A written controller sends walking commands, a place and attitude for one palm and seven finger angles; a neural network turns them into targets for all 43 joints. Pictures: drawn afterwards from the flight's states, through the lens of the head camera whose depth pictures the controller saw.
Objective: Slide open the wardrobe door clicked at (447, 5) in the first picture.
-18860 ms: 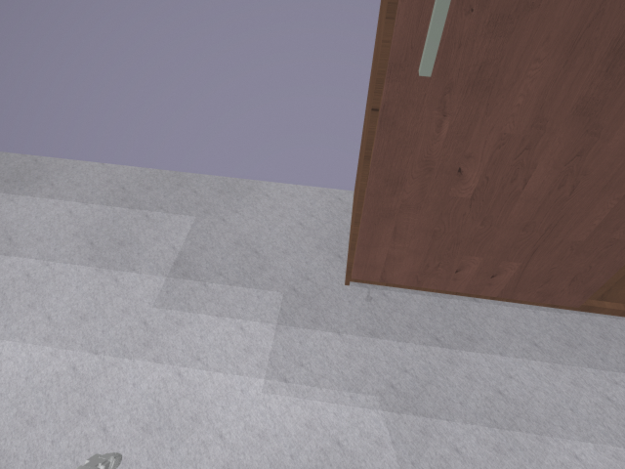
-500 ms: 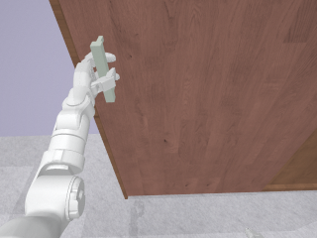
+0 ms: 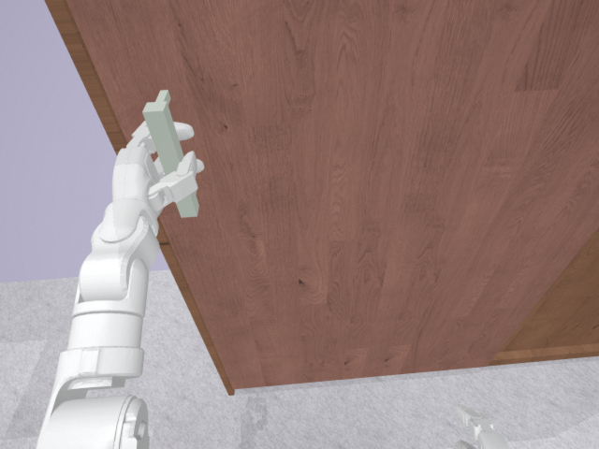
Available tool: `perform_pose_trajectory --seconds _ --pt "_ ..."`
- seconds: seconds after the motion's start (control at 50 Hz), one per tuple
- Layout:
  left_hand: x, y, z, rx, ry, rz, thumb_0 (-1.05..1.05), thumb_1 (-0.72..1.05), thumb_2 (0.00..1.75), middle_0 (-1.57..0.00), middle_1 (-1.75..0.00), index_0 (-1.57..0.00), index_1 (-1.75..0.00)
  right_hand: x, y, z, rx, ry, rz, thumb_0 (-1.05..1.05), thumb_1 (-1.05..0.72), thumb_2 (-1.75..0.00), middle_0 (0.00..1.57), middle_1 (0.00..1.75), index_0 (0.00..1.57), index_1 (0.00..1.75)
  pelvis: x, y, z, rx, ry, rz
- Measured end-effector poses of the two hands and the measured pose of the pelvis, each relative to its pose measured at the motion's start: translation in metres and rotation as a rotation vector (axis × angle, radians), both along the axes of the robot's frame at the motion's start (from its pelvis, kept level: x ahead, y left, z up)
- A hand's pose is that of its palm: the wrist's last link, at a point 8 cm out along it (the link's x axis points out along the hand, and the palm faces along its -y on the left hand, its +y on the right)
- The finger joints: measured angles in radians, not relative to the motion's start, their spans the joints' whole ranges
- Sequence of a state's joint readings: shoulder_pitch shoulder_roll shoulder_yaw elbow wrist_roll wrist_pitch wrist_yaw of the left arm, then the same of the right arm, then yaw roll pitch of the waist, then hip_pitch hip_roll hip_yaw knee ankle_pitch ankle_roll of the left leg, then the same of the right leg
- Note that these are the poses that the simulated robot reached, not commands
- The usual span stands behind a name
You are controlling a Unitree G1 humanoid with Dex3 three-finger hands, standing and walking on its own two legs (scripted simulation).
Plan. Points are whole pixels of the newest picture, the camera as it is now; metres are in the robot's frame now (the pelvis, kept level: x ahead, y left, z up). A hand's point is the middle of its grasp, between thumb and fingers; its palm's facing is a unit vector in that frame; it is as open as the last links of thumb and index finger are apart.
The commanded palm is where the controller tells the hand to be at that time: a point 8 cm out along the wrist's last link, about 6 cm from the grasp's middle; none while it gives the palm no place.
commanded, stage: tug the door sideways, standing still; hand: left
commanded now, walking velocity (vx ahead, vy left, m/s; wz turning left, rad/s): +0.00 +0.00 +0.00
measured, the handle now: (177, 156) +0.45 +0.18 +0.20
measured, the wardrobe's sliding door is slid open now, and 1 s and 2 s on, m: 0.00 0.00 0.11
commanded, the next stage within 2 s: step sideways, sliding the door along in 0.44 s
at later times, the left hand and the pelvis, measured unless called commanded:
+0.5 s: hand (190, 175) +0.40 +0.15 +0.20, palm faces +0.18 -0.98 -0.03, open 5.8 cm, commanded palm +0.37 +0.14 +0.20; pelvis +0.00 +0.00 +0.00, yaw +7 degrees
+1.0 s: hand (197, 178) +0.40 +0.14 +0.19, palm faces +0.29 -0.95 -0.08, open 6.2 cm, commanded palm +0.38 +0.14 +0.20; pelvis -0.01 -0.05 -0.01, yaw +10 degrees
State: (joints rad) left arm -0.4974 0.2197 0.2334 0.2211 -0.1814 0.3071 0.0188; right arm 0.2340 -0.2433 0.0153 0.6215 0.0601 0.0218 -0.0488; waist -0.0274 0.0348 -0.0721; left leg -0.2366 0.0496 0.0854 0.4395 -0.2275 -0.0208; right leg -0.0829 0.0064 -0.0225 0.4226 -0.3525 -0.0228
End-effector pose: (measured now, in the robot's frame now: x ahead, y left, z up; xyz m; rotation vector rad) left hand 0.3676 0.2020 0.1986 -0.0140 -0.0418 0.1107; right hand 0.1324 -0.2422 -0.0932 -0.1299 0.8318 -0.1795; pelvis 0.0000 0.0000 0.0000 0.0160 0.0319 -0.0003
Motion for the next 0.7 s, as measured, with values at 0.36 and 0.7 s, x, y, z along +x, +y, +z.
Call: perform_pose_trajectory --seconds 0.36,0.7 --pt "0.0 -0.002 0.003 0.016 0.039 0.054 0.01 0.7 0.84 -0.37 -1.4 -0.37 -1.4 0.067 0.031 -0.001 -0.012 -0.013 0.178 0.01 -0.91 -0.9 0.2 0.3 0.2 0.3 0.012 -0.002 -0.002 -0.004 0.003 0.104" --pt "0.001 -0.003 -0.003 0.143 -0.072 0.074 -0.04 0.72 0.83 -0.4 -1.4 -0.23 -1.4 0.016 0.029 -0.025 0.022 0.037 0.153 0.01 -0.91 -0.9 0.2 0.3 0.2 0.3 -0.025 -0.009 -0.012 0.002 -0.015 0.065"
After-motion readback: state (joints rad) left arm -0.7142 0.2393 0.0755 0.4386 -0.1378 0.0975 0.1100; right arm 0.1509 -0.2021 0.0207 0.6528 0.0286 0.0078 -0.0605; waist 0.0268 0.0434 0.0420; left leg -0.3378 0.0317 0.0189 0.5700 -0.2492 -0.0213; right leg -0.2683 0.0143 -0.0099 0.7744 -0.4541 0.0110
